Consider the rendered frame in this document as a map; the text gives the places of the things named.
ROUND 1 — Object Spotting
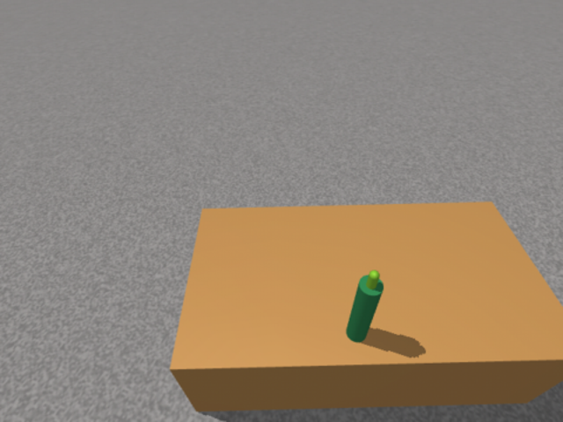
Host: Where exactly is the bottle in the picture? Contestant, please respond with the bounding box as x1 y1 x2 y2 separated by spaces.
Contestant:
347 270 384 342

